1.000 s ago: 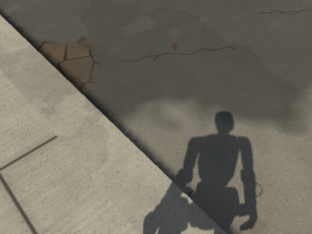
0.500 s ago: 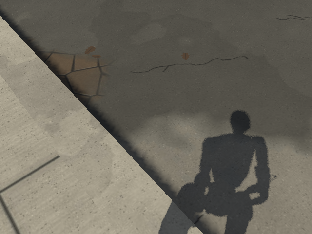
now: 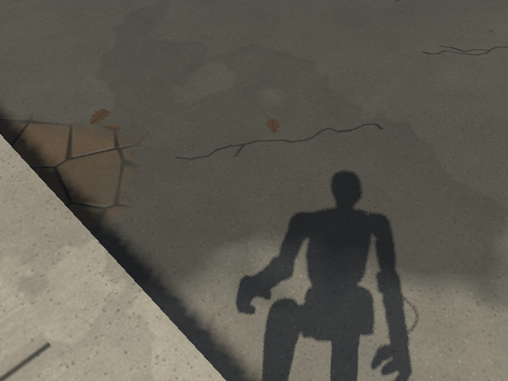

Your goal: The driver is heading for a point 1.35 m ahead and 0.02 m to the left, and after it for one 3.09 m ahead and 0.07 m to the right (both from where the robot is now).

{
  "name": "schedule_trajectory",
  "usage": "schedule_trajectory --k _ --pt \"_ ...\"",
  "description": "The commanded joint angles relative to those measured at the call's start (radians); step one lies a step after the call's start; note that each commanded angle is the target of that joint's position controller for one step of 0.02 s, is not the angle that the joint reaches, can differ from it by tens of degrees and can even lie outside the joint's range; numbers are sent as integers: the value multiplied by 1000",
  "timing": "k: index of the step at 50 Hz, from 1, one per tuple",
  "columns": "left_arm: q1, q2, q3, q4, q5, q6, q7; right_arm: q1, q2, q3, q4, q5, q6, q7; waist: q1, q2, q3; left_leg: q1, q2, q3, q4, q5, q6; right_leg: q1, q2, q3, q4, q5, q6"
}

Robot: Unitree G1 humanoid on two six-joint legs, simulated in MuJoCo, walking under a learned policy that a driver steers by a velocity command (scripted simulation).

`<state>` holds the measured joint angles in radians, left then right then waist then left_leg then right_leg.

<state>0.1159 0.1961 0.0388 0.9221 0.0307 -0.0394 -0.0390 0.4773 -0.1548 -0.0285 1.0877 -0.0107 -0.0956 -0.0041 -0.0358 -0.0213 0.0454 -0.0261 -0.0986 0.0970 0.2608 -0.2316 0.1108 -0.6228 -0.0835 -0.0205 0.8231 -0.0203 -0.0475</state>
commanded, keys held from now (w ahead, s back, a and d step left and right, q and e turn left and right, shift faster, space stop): w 1.00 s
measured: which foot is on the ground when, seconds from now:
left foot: down 0.00-0.18, up 0.20-0.68, down 0.70-1.00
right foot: up 0.00-0.14, down 0.16-0.70, up 0.72-1.00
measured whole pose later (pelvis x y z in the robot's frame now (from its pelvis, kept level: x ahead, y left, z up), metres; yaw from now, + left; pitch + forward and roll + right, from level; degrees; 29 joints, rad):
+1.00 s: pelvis +0.52 +0.04 -0.02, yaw +1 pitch -1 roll +3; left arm 0.06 0.26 0.07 0.87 -0.01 -0.08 -0.06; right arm 0.41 -0.21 -0.04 1.10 0.02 -0.13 -0.03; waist -0.07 -0.06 0.07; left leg -0.14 -0.11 0.07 0.58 -0.42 0.08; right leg -0.56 -0.05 0.04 0.63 0.31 -0.07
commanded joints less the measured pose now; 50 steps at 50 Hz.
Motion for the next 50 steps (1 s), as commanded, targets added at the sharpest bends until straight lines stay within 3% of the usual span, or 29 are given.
schedule_trajectory --k 1,2,4,7,8,9,10,11,12,14,16,19,23,27,28,32,34,35,36,37,38,39,41,42,43,45,46,48,50 --pt "-14 23 -5 -38 -10 -3 -2 5 -121 -11 -52 2 -16 -7 29 90 13 -164 224 -93 -60 579 30 180 79 -85 -20 74 2" --pt "21 47 5 -20 0 -4 1 31 -137 -15 -37 -8 -16 -10 37 117 2 -94 265 -106 -14 653 41 158 62 -54 55 116 -18" --pt "-73 44 0 -57 -5 -9 14 10 -127 -8 -47 -9 -11 -12 14 95 50 -95 247 -89 10 707 55 201 113 -113 -95 -49 -26" --pt "189 77 23 25 -7 -25 29 -22 -155 -11 -43 -16 -3 -24 123 105 -40 -30 254 -79 324 931 60 433 162 -96 -232 -156 -75" --pt "333 111 39 63 1 -42 34 -52 -159 -11 -53 -12 -2 -25 204 64 -88 -118 230 -68 548 760 48 590 107 -18 -361 -120 -101" --pt "396 222 62 53 25 -49 37 45 -59 10 -74 -3 0 -24 150 -159 -231 -305 149 -26 884 71 22 812 -219 356 -400 -84 -166" --pt "389 221 61 38 7 -39 26 154 -62 -1 -43 16 4 -19 105 -159 -256 -589 24 -91 1104 -315 1 935 -349 729 -483 -60 -321" --pt "325 180 61 42 -24 -37 21 20 -145 -18 -66 5 5 -16 118 -45 -93 -715 84 -118 1151 -206 0 802 -298 612 -559 -213 -336" --pt "236 134 47 17 -25 -44 13 -87 -166 -28 -101 4 0 -8 101 -16 -16 -703 121 -144 1112 -112 -5 676 -267 500 -599 -193 -313" --pt "212 76 27 30 -20 -60 15 -121 -142 -35 -108 -9 22 2 39 20 47 -613 169 -163 1005 -48 -29 513 -194 338 -643 -65 -246" --pt "243 67 18 52 -23 -79 23 -133 -100 -32 -118 -16 55 13 8 24 61 -579 188 -145 918 -10 -53 474 -140 250 -677 4 -200" --pt "325 118 19 74 -27 -87 25 -200 -103 -34 -144 -27 77 22 8 -2 49 -625 194 -106 803 115 -63 521 -102 140 -677 266 -160" --pt "373 104 1 81 -32 -74 34 -393 -86 -19 -214 -20 73 36 54 -37 69 -580 168 -29 514 288 -65 508 -48 52 -680 355 -116" --pt "426 126 0 103 -18 -58 41 -485 -101 -10 -245 -11 69 36 86 -66 58 -598 154 -24 406 289 -47 659 -87 56 -654 378 -125" --pt "442 143 4 115 0 -58 43 -448 -132 -20 -232 -19 71 35 75 -104 36 -618 167 -50 503 312 -26 733 -128 62 -608 429 -144" --pt "402 154 6 104 5 -51 45 -465 -156 -26 -247 -32 62 21 42 -49 39 -578 125 -24 464 79 24 798 -154 44 -482 598 -165" --pt "350 172 11 95 -1 -47 44 -285 -157 -36 -188 -36 52 14 -36 -56 -36 -286 55 17 381 -2 60 694 -109 2 -262 732 -132" --pt "310 190 20 101 5 -49 48 -151 -175 -46 -138 -34 39 7 -103 -111 -74 -141 117 -134 291 174 83 639 -109 32 -92 614 -94" --pt "220 187 24 88 -2 -46 41 111 -216 -70 -43 -39 24 -1 -231 -14 -138 127 103 -59 218 286 95 457 -26 -24 270 465 -60" --pt "359 0 -19 63 -27 -46 19 111 -268 -73 -22 -48 14 0 -112 373 -203 465 365 -530 95 24 197 -74 119 -31 635 -471 16" --pt "258 103 -4 20 -16 -53 29 26 -240 -66 -57 -17 15 13 -112 183 -125 323 391 -629 11 -120 182 -181 99 49 554 -477 -24" --pt "191 154 16 7 -18 -57 26 -85 -209 -57 -77 -24 15 14 -65 102 -2 168 375 -550 -18 -112 158 -160 42 79 456 -408 -23" --pt "156 166 39 6 3 -40 6 -181 -166 -38 -100 -39 8 6 1 -26 79 -45 336 -459 -31 -112 127 -47 5 98 305 -358 -11" --pt "144 123 34 -8 24 -20 -3 -195 -160 -32 -91 -33 -9 -2 32 12 79 -158 313 -427 -53 -105 130 43 15 67 267 -311 4" --pt "88 107 37 -42 23 -2 0 -221 -154 -32 -76 -21 -31 -8 60 34 115 -235 274 -362 -57 -143 96 58 22 78 171 -221 6" --pt "47 88 33 -81 23 7 -7 -251 -157 -34 -71 -12 -51 -15 94 64 85 -344 221 -289 -44 -156 82 171 48 31 -7 46 10" --pt "87 64 33 -41 -77 -23 -3 -267 -124 -27 -88 66 -60 -24 74 3 39 -366 209 -235 54 -36 67 220 27 71 -90 208 -20" --pt "39 46 20 -47 -51 -55 -23 -208 -146 -22 -71 50 -61 -36 44 25 6 -419 185 -188 124 -64 37 312 57 28 -198 464 -37" --pt "-70 62 14 -87 -48 -62 -37 -137 -142 -15 -54 37 -60 -43 -11 54 19 -383 189 -201 203 -135 34 269 52 29 -248 517 -33"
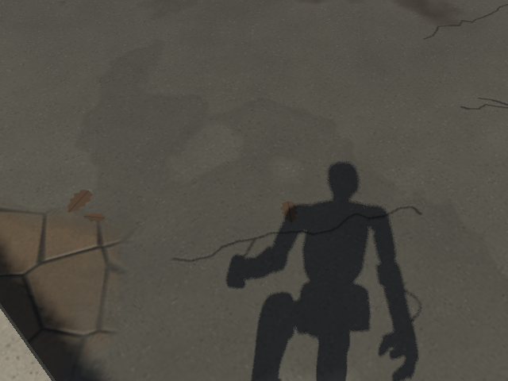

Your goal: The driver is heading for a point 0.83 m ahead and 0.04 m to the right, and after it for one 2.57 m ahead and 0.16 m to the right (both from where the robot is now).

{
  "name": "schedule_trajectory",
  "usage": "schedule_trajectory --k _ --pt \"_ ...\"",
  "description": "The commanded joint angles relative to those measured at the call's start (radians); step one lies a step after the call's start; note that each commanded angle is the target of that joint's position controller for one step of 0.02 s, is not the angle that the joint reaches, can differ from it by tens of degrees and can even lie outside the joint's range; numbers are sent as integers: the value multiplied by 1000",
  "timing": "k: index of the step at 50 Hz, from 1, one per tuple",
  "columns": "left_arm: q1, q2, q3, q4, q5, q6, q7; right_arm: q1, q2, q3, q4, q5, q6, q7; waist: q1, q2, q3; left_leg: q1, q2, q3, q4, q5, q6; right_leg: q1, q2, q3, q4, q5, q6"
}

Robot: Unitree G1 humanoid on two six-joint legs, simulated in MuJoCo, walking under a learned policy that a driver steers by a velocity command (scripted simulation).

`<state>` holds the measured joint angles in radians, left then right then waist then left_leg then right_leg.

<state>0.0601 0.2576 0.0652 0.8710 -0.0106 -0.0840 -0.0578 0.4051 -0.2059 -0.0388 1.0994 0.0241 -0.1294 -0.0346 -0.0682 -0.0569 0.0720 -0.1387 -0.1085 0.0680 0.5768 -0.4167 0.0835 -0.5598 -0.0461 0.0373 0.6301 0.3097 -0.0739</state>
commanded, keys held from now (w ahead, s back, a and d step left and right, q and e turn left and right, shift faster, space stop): w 1.00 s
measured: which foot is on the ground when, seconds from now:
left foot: down 0.00-0.22, up 0.24-0.60, down 0.62-1.00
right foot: up 0.00-0.18, down 0.20-0.64, up 0.66-1.00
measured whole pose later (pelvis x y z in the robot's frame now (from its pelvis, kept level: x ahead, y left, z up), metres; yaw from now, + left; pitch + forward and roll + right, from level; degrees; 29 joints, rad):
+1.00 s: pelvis +0.60 +0.04 -0.11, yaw +0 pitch +3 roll +0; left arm 0.09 0.26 0.07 0.84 -0.01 -0.07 0.00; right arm 0.37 -0.22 -0.04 1.01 0.01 -0.09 -0.01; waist -0.07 -0.04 -0.03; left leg -0.07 -0.06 0.03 0.22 -0.21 0.06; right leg -0.71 -0.11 0.04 0.72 0.04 -0.02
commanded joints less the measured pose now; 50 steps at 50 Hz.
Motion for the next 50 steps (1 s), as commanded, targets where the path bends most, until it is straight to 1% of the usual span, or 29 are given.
schedule_trajectory --k 1,5,8,9,10,11,12,13,14,15,16,17,18,19,21,23,25,27,29,31,32,33,34,35,36,37,39,43,50 --pt "-87 6 -18 -65 -6 -20 -23 -24 -87 -2 -61 2 -27 -12 -14 77 19 -211 208 -197 -69 17 68 131 10 -26 -93 173 -4" --pt "-279 15 -43 -147 -16 -42 -53 132 -82 -2 -48 5 -3 -32 -109 34 98 49 260 -308 121 12 88 -173 -31 24 -229 92 14" --pt "-193 2 -54 -131 -16 -55 -53 120 -90 -10 -49 4 22 -29 -56 46 82 -47 261 -298 231 174 80 14 -27 -21 -243 13 6" --pt "-62 19 -41 -90 -7 -54 -46 89 -96 -11 -52 -2 28 -15 18 24 32 -114 235 -243 343 318 68 207 -2 -58 -249 -25 -24" --pt "193 52 -16 -12 13 -50 -31 38 -97 -13 -58 0 21 3 151 -22 -74 -264 165 -158 621 429 36 540 10 -84 -260 51 -85" --pt "505 104 6 69 36 -42 -15 21 -77 -10 -56 11 0 30 293 -153 -283 -602 43 -79 1155 -12 -25 1025 -178 73 -58 392 -222" --pt "566 141 6 78 31 -38 -10 116 -80 8 -76 42 -23 41 288 -180 -503 -836 43 -265 1323 -339 -23 1316 -369 348 77 405 -342" --pt "573 179 26 79 19 -16 8 62 -137 -6 -113 64 -41 43 293 -152 -559 -937 67 -312 1345 -309 -34 1320 -410 497 -27 81 -401" --pt "502 221 41 90 19 -2 38 -39 -92 7 -177 88 -43 39 224 -98 -462 -1089 104 -235 1334 -183 -39 1197 -467 659 -211 -396 -409" --pt "353 113 10 48 27 -4 51 -160 -101 1 -192 55 -23 15 189 122 -323 -1093 155 -152 1319 -96 -47 970 -437 655 -331 -525 -351" --pt "231 99 -6 22 27 -24 48 -152 -117 -10 -201 31 0 3 107 139 -231 -981 190 -184 1159 3 -51 709 -454 636 -365 -491 -340" --pt "99 41 -28 -2 28 -39 38 -131 -95 -12 -184 0 30 3 21 182 -105 -827 249 -206 996 57 -77 395 -382 517 -383 -396 -292" --pt "28 16 -38 -7 22 -36 31 -118 -52 -7 -187 -10 48 5 -23 124 -3 -690 278 -196 798 74 -89 146 -282 328 -421 -396 -226" --pt "35 32 -33 -5 33 -34 34 -117 -32 -5 -197 -23 48 3 -17 60 -8 -535 259 -153 645 175 -101 20 -168 187 -450 -359 -193" --pt "110 84 -17 18 25 -33 56 -158 -21 -1 -207 -38 28 10 3 -3 -60 -333 229 -101 350 432 -91 -30 -79 28 -444 -227 -155" --pt "203 133 3 41 -2 -36 68 -263 -17 8 -231 -20 22 25 56 -8 -97 -310 193 -89 160 522 -87 111 -105 42 -463 -274 -154" --pt "254 129 9 64 -22 -25 73 -350 -42 9 -259 -6 29 33 82 -10 -71 -390 198 -104 43 486 -74 283 -154 86 -465 -369 -146" --pt "313 119 13 85 -24 -12 67 -416 -74 3 -280 -8 28 43 107 8 -40 -426 190 -94 -22 440 -48 390 -189 110 -441 -421 -130" --pt "328 130 19 93 -19 1 61 -418 -110 -10 -286 -9 25 49 92 -4 -38 -385 178 -82 -59 356 -21 452 -200 113 -395 -412 -103" --pt "318 114 12 84 -10 13 56 -252 -168 -41 -233 -14 23 48 11 2 -132 -153 147 -55 -70 311 18 445 -132 51 -188 -206 -60" --pt "307 81 -2 54 4 12 58 -65 -246 -66 -190 -21 20 46 -57 93 -267 115 281 -215 -54 374 77 296 -56 -31 115 -282 -15" --pt "402 -25 -32 43 3 -7 52 49 -332 -88 -150 -16 29 51 -33 370 -387 467 487 -638 -165 214 231 -104 100 -87 497 -719 57" --pt "360 60 -13 44 -6 -23 53 63 -255 -66 -157 -8 28 55 -56 296 -400 474 489 -784 -252 58 224 -237 79 58 657 -856 47" --pt "271 121 3 14 -22 -31 53 -35 -215 -51 -180 -10 22 54 -43 227 -274 357 461 -656 -262 64 176 -307 31 67 692 -776 24" --pt "222 116 4 -1 -22 -28 63 -130 -192 -41 -205 -18 21 55 -7 151 -204 217 422 -536 -281 155 151 -273 -21 39 652 -677 19" --pt "204 106 8 -10 -9 -23 71 -186 -163 -34 -214 -23 19 58 21 134 -160 112 396 -471 -311 242 150 -234 -48 35 591 -611 22" --pt "232 85 15 -10 -5 -8 74 -209 -123 -23 -203 -29 14 60 69 160 -138 10 346 -376 -363 320 137 -133 -79 36 513 -560 25" --pt "153 61 19 -41 4 2 73 -138 -171 -36 -168 -23 11 40 67 115 -104 27 345 -290 -414 491 149 -191 -89 24 350 -444 51" --pt "-71 24 1 -107 -3 1 52 -39 -175 -32 -125 -9 26 21 5 123 -44 53 295 -153 -431 494 103 -137 -45 -27 7 -194 57"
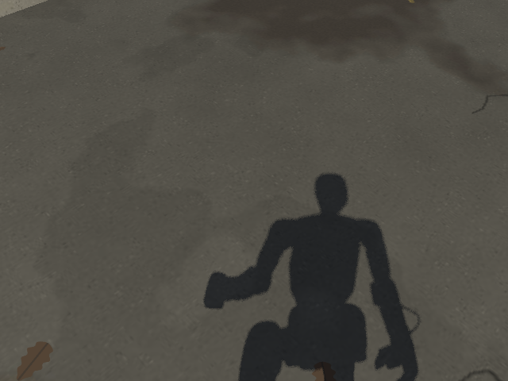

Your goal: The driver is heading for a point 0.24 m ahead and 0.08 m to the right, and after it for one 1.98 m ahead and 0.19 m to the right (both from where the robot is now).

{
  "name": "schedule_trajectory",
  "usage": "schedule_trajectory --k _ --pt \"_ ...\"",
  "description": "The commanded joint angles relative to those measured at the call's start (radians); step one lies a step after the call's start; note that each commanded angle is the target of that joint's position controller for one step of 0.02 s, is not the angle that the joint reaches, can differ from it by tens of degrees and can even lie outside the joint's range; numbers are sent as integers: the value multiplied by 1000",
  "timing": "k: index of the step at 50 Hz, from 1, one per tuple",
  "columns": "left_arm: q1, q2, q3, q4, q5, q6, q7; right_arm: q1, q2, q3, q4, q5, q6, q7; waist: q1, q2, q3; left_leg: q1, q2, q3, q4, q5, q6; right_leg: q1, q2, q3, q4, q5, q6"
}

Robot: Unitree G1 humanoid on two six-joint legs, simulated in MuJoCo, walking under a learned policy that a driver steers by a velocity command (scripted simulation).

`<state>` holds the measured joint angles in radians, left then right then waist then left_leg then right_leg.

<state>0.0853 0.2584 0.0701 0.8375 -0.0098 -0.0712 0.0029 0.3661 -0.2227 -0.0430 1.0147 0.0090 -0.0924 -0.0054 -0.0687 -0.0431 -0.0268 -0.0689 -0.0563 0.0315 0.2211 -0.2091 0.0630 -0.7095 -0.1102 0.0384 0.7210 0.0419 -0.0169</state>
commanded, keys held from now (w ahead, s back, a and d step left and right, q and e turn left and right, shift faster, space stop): no key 1.00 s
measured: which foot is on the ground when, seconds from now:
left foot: down 0.00-0.16, up 0.18-0.48, down 0.50-1.00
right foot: up 0.00-0.14, down 0.16-1.00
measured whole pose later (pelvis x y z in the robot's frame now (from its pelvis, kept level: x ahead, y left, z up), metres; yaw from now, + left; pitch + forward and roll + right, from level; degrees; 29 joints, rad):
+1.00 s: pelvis +0.22 -0.02 -0.01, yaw +0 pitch -1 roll +0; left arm 0.17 0.21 0.04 1.04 0.00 0.00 0.04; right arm 0.19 -0.19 -0.04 1.07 0.00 -0.02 -0.04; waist 0.00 0.00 0.04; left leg -0.21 0.01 0.00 0.53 -0.30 -0.01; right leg -0.26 -0.01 -0.03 0.51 -0.25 0.00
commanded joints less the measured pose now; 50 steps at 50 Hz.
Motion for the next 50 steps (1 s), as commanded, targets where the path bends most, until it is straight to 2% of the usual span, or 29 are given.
schedule_trajectory --k 1,3,5,6,7,8,9,10,11,12,13,14,15,16,18,19,21,23,24,25,26,27,28,29,32,34,41,50 --pt "-126 21 -7 -84 -3 -14 -14 8 -157 -27 -33 5 -7 -9 -1 107 76 -8 243 -107 -58 333 119 24 30 -36 -125 74 -3" --pt "-168 17 -11 -101 0 -23 -27 35 -155 -24 -16 1 5 -11 -13 111 82 27 249 -90 9 474 108 68 60 -58 -181 59 -15" --pt "-154 35 -8 -103 2 -32 -38 33 -165 -26 -7 -2 15 -13 6 142 54 71 261 -96 90 608 88 132 84 -60 -215 16 -41" --pt "-102 61 1 -90 8 -36 -39 15 -173 -28 -9 0 18 -15 37 157 21 92 258 -100 147 692 71 202 104 -64 -239 -1 -58" --pt "-3 85 13 -57 15 -39 -35 -18 -180 -29 -15 4 20 -17 94 157 -31 93 231 -87 242 771 48 331 131 -81 -290 50 -80" --pt "117 137 31 -19 23 -42 -29 -21 -171 -25 -24 1 17 -15 139 121 -111 29 175 -57 396 711 12 532 95 -61 -299 287 -112" --pt "253 203 38 5 51 -39 -18 10 -123 -6 -48 -25 6 -11 154 -26 -271 -225 96 -28 705 295 -33 888 -122 141 -178 753 -198" --pt "268 182 23 17 45 -25 -23 195 -28 23 3 -10 -4 5 101 -242 -450 -459 -14 -87 1003 -486 -77 1132 -357 424 -184 924 -385" --pt "267 124 12 8 21 -9 -29 182 -136 -5 30 8 -2 12 132 -113 -467 -474 30 -195 1077 -500 -74 1054 -299 420 -227 693 -362" --pt "160 110 4 -7 8 -2 -27 63 -158 -15 -7 27 9 8 117 -75 -297 -546 71 -140 1066 -436 -80 897 -249 310 -282 512 -315" --pt "75 82 -7 -17 12 1 -23 -18 -139 -15 -27 18 26 -4 90 -1 -183 -535 111 -108 1008 -361 -89 722 -195 246 -341 374 -277" --pt "19 55 -16 -24 19 1 -21 -46 -129 -21 -35 5 45 -19 60 12 -117 -481 139 -107 934 -306 -95 571 -164 199 -389 287 -253" --pt "-14 50 -18 -21 31 3 -22 -27 -102 -19 -33 -2 63 -26 26 -19 -92 -386 154 -103 856 -268 -97 450 -137 157 -425 230 -234" --pt "-31 53 -17 -16 40 5 -21 -10 -71 -13 -29 -5 73 -31 10 -45 -84 -316 144 -82 779 -243 -100 375 -113 122 -449 204 -228" --pt "-32 63 -14 -5 49 7 -13 -3 -47 -7 -25 -12 79 -40 2 -75 -101 -237 130 -61 632 -204 -102 334 -88 71 -458 190 -230" --pt "-22 69 -12 2 45 10 -7 -14 -53 -7 -26 -14 82 -42 9 -77 -119 -212 127 -57 576 -156 -99 342 -89 72 -464 128 -229" --pt "-19 78 -12 11 32 21 3 -38 -73 -12 -25 -15 93 -41 13 -75 -122 -155 121 -48 481 -48 -92 325 -87 82 -488 -119 -212" --pt "-26 68 -17 21 19 33 9 -64 -76 -15 -24 -26 99 -38 6 -69 -74 -87 103 -28 368 35 -73 266 -55 81 -500 -413 -161" --pt "-9 50 -24 33 18 36 10 -80 -81 -16 -28 -36 101 -38 8 -61 -41 -74 107 -33 323 32 -61 247 -36 85 -501 -518 -125" --pt "21 36 -29 49 19 38 10 -92 -94 -16 -37 -42 100 -39 14 -37 -1 -79 140 -70 252 39 -42 240 -15 84 -488 -585 -82" --pt "46 42 -26 55 22 39 11 -102 -136 -21 -45 -37 97 -43 43 21 39 -118 181 -107 207 9 -19 250 26 57 -436 -570 -48" --pt "93 40 -22 61 17 44 18 -130 -174 -34 -27 -22 95 -43 90 156 67 -251 165 -111 176 -192 -1 329 85 -14 -408 -483 -27" --pt "85 55 -20 71 22 49 25 -147 -123 -26 -27 -19 87 -40 77 166 82 -325 149 -111 133 -267 -11 411 90 -29 -362 -418 -16" --pt "86 52 -18 73 19 52 29 -156 -92 -18 -20 -24 78 -39 84 171 76 -345 149 -111 113 -268 -26 451 90 -35 -341 -373 -20" --pt "104 37 -18 98 24 56 30 -163 -85 -16 -10 -18 57 -34 83 132 49 -284 138 -98 142 -126 -43 470 84 -38 -318 -286 -31" --pt "97 34 -18 107 20 54 27 -148 -89 -16 0 -14 52 -33 74 105 27 -241 134 -92 168 -36 -39 477 81 -40 -309 -231 -31" --pt "103 39 -15 145 10 58 28 -131 -90 -14 21 -11 59 -34 61 51 -5 -174 119 -68 219 127 -32 505 75 -42 -275 -102 -27" --pt "111 47 -14 183 8 70 37 -137 -75 -10 34 -11 72 -33 65 47 16 -164 103 -52 225 153 -34 516 69 -39 -261 -76 -24"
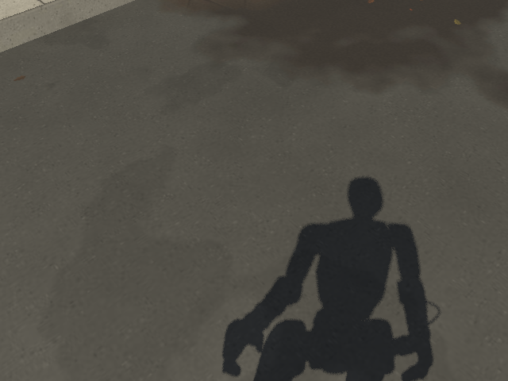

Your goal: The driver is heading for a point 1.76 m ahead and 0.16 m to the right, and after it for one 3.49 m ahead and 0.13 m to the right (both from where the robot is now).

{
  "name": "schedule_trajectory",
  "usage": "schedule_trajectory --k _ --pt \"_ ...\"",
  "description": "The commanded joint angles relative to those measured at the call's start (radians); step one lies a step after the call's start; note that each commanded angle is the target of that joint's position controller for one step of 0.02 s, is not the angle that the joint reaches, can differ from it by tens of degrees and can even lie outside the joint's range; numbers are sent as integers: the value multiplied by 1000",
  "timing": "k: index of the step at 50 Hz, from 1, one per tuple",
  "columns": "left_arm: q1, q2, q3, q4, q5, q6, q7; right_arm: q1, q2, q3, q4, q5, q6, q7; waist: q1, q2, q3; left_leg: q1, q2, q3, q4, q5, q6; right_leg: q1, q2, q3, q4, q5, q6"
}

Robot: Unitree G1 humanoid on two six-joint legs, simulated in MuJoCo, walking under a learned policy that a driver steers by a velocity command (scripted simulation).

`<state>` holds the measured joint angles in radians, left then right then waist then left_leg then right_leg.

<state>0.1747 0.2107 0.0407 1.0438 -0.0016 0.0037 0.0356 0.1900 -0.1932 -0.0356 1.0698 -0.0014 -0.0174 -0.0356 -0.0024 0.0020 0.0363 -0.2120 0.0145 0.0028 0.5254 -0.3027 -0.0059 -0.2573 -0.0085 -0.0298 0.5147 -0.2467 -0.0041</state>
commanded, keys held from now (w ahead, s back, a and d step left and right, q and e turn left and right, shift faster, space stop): no key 0.98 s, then w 0.02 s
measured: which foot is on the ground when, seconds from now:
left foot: down 0.00-1.00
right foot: down 0.00-1.00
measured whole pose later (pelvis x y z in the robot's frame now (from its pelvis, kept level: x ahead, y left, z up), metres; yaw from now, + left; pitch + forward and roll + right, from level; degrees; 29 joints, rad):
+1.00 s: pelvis +0.00 +0.00 +0.00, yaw +0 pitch -1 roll +0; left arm 0.22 0.18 0.03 1.12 0.00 0.00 0.04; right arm 0.28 -0.17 -0.01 1.11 0.00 -0.02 -0.04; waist 0.00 0.00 0.03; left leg -0.20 0.01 0.01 0.50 -0.29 -0.01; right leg -0.25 -0.01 -0.02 0.51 -0.25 -0.01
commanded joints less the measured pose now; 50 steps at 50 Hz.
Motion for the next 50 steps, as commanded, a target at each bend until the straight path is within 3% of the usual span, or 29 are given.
schedule_trajectory --k 1,25,49,50 --pt "21 95 16 -20 -1 -4 5 39 -104 -17 -19 0 -2 -3 -1 3 -45 -21 31 -22 -81 244 34 64 -33 29 -55 211 -36" --pt "29 75 9 40 0 -3 7 79 -82 -3 17 -2 2 -9 3 -3 0 -40 15 -6 -116 110 22 46 -30 33 -91 93 -32" --pt "81 57 -2 56 -3 -6 8 154 -60 8 26 0 -2 -10 5 -1 11 -50 11 -2 -119 108 19 35 -26 33 -92 92 -32" --pt "102 49 -4 67 -2 -5 8 177 -50 10 38 1 -1 -11 4 -2 -14 -40 0 9 -120 7 23 45 -17 24 -96 -18 -35"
